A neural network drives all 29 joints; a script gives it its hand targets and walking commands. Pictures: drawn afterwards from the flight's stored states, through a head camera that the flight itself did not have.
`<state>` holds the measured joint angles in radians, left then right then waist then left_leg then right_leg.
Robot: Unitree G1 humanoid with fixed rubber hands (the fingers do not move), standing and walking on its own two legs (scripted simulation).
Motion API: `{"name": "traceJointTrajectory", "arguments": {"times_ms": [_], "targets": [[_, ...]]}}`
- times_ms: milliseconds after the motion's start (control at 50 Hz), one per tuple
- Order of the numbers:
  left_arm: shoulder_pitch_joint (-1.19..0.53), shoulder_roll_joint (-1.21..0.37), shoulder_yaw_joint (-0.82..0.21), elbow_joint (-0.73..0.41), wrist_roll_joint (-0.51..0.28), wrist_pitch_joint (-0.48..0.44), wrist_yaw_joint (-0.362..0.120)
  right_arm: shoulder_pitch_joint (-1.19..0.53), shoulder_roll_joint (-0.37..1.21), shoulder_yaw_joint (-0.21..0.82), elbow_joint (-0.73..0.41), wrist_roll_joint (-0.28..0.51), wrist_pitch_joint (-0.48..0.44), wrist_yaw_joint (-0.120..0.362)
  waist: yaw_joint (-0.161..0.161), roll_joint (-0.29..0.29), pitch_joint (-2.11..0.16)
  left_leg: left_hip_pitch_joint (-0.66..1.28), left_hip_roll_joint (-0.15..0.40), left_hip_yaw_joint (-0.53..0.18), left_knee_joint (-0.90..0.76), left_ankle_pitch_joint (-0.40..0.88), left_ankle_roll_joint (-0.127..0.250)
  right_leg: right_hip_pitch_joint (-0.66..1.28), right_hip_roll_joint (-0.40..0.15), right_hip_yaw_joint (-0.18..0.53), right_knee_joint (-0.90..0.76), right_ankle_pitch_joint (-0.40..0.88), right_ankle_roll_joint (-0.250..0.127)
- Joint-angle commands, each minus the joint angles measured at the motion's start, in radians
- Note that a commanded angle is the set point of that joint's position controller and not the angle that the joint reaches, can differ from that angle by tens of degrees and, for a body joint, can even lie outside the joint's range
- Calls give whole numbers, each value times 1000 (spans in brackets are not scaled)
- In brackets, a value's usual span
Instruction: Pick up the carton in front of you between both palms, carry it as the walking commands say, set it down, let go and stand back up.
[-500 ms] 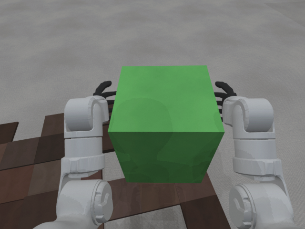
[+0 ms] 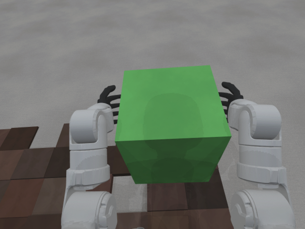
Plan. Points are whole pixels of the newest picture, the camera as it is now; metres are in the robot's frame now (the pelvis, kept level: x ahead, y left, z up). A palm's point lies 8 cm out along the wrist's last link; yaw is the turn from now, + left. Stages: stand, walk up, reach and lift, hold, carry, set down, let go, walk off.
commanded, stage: carry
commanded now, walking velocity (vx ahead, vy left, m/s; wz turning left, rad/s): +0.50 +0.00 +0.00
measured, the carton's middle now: (169, 129) +0.37 +0.02 +0.07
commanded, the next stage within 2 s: none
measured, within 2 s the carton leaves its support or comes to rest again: neither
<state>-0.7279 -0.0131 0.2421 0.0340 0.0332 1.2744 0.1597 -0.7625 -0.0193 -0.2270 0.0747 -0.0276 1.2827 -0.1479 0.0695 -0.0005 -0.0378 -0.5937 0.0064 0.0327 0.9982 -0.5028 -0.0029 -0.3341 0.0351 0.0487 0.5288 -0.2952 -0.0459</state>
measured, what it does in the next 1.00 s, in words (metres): climbs: left foot, then right foot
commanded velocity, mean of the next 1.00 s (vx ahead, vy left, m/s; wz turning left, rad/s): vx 0.50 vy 0.00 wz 0.00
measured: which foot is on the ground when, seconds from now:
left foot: up 0.00-0.08, down 0.10-0.48, up 0.50-0.94, down 0.96-1.00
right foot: down 0.00-0.14, up 0.16-0.44, down 0.46-0.96, up 0.98-1.00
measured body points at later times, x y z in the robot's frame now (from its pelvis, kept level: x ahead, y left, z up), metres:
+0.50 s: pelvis +0.33 -0.01 +0.02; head +0.37 -0.01 +0.46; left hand +0.71 +0.11 +0.13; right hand +0.70 -0.19 +0.13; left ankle +0.15 +0.12 -0.67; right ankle +0.47 -0.09 -0.69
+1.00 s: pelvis +0.64 -0.01 +0.03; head +0.62 +0.00 +0.48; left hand +1.01 +0.15 +0.21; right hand +1.00 -0.16 +0.21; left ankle +0.70 +0.06 -0.69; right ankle +0.48 -0.10 -0.65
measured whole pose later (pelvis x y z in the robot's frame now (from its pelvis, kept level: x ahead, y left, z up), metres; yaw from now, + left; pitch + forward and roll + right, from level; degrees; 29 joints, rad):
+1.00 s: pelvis +0.64 -0.01 +0.03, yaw -1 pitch +4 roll +1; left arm -0.83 0.05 0.22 0.15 0.03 1.35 0.12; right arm -0.80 0.00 -0.25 0.11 -0.09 1.36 -0.13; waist 0.01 -0.04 -0.13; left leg -0.44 -0.02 0.15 0.57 -0.23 0.13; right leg -0.22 0.00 -0.06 0.86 -0.44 0.02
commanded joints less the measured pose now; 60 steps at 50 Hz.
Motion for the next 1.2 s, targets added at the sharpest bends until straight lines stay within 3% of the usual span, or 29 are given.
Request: {"name": "traceJointTrajectory", "arguments": {"times_ms": [0, 60, 80, 100, 120, 140, 180, 200, 240, 280, 380, 420, 440, 460, 480, 540, 580, 640, 740, 840, 900, 920, 940, 960, 980, 1020, 1060, 1120, 1180], "targets": [[-834, -1020, -645, -119, -494, 4, -265, -720, 997, 571, -95, 328, -15, 156, 33, -169, -467, -97, -28, 42, -153, 44, -7, 437, -254, 294, -58, 445, -187], [-812, -1066, -648, -19, -491, -4, -287, -638, 991, 532, 16, 267, -21, 169, -13, -155, -455, 148, -96, 124, -413, 163, 14, 323, -212, 160, 24, 702, -124], [-799, -1091, -644, 24, -486, -12, -294, -609, 995, 520, 58, 256, -28, 178, -68, -128, -512, 401, -93, 135, -487, 291, 41, 205, -187, 78, 130, 778, -76], [-802, -1112, -631, 56, -476, -18, -304, -572, 986, 501, 99, 240, -43, 186, -149, -31, -610, 697, 32, -93, -485, 241, 143, -17, -118, -21, 323, 736, 0], [-823, -1146, -633, 74, -473, -26, -315, -557, 988, 485, 122, 221, -61, 196, -190, 275, -629, 912, 279, -487, -504, 593, 292, -328, -23, -81, 636, 291, 62], [-801, -1161, -653, 89, -463, -37, -318, -532, 1023, 499, 127, 241, -68, 206, -181, 339, -563, 977, 333, -590, -541, 876, 352, -518, 48, -74, 823, -233, 58], [-755, -1177, -616, 112, -424, -63, -312, -625, 1121, 565, 50, 309, -87, 230, -185, 85, -479, 968, 318, -499, -483, 821, 305, -667, -34, -7, 925, -270, 13], [-716, -1179, -604, 112, -400, -70, -302, -670, 1164, 595, 4, 348, -96, 240, -165, 58, -437, 941, 291, -457, -496, 746, 253, -709, -60, -8, 869, -258, 4], [-645, -1165, -594, 98, -353, -86, -275, -737, 1220, 649, -65, 424, -110, 261, -150, 85, -418, 886, 253, -382, -533, 654, 197, -682, -76, -29, 749, -193, 12], [-596, -1136, -594, 68, -312, -105, -246, -752, 1246, 684, -116, 474, -123, 278, -146, 107, -393, 773, 226, -292, -596, 673, 195, -555, -58, -83, 539, -96, 29], [-536, -1038, -617, -32, -249, -122, -198, -705, 1198, 723, -149, 517, -131, 300, -130, 181, -371, 581, 170, -51, -606, 1087, 108, -78, 24, -229, 52, 237, 10], [-513, -1003, -632, -70, -251, -115, -194, -675, 1160, 728, -173, 515, -122, 296, -48, 184, -484, 534, 144, 41, -379, 1189, 47, 250, 49, -272, -63, 357, -22], [-504, -989, -637, -93, -263, -109, -198, -675, 1138, 730, -190, 508, -116, 292, 2, 123, -543, 412, 123, 52, -201, 972, 31, 461, -12, -222, -60, 285, -27], [-507, -954, -637, -102, -253, -107, -199, -655, 1143, 724, -198, 498, -101, 288, -8, -136, -660, 116, 10, 20, 117, 492, -16, 713, -325, 294, -85, 272, -180], [-474, -971, -649, -113, -273, -97, -204, -619, 1095, 703, -214, 477, -84, 284, -4, -267, -693, -8, -77, -34, 317, 51, -17, 749, -398, 500, -148, 379, -241], [-539, -1017, -712, -290, -358, -57, -229, -548, 1062, 667, -288, 410, -53, 258, -18, -78, -559, -130, 25, -78, 285, 106, 30, 626, -338, 301, -110, 497, -141], [-583, -1023, -749, -378, -411, -31, -247, -503, 1029, 659, -328, 362, -33, 238, -27, -58, -528, -71, 40, -62, 161, 134, 36, 524, -314, 242, -147, 435, -104], [-594, -985, -775, -406, -453, 7, -271, -453, 968, 658, -350, 304, -13, 211, -24, -74, -478, -29, 23, -6, -71, 33, 27, 421, -322, 175, -193, 410, -121], [-610, -911, -756, -281, -472, 56, -290, -484, 879, 645, -292, 262, 32, 191, 0, -127, -399, -11, 11, 57, -254, 295, 47, 380, -310, 96, -219, 445, -117], [-682, -909, -685, -109, -456, 78, -284, -582, 863, 599, -160, 289, 70, 205, 4, -107, -301, -32, -2, 79, -380, 362, 71, 428, -296, 54, -199, 491, -102], [-729, -941, -634, -6, -439, 78, -278, -646, 885, 561, -74, 315, 78, 217, -46, -91, -331, 244, -60, 158, -542, 419, 102, 344, -240, -63, -26, 708, -39], [-740, -951, -615, 25, -432, 76, -275, -657, 895, 543, -40, 326, 77, 224, -82, -49, -397, 459, -46, 150, -549, 418, 114, 241, -195, -111, 118, 669, -15], [-746, -952, -592, 60, -421, 75, -272, -657, 901, 520, -1, 334, 75, 232, -125, 44, -467, 683, 126, -71, -534, 379, 159, 46, -158, -134, 334, 414, 11], [-761, -985, -574, 103, -417, 79, -270, -682, 898, 491, 45, 335, 72, 235, -124, 238, -476, 866, 340, -431, -540, 579, 266, -245, -18, -118, 568, -193, 31], [-789, -995, -539, 116, -411, 79, -267, -707, 920, 484, 67, 345, 62, 237, -155, 302, -479, 921, 390, -592, -571, 515, 383, -463, 22, -51, 775, -289, 21], [-805, -1036, -512, 142, -386, 65, -259, -778, 1032, 502, 54, 398, 48, 252, -147, 98, -417, 819, 330, -468, -565, 555, 331, -524, -54, -4, 796, -206, -9], [-754, -1067, -470, 179, -350, 44, -251, -853, 1133, 523, 30, 451, 24, 271, -115, 11, -399, 700, 296, -360, -606, 541, 260, -447, -90, -10, 686, -125, 7], [-750, -1112, -469, 160, -319, 7, -240, -908, 1209, 542, -1, 489, -18, 289, -125, 96, -387, 666, 260, -238, -620, 575, 238, -407, -76, -68, 470, -91, 35], [-726, -1125, -497, 132, -304, -27, -223, -903, 1236, 565, -31, 500, -52, 291, -139, 118, -396, 680, 222, -140, -581, 809, 204, -358, -55, -120, 296, 86, 31]]}}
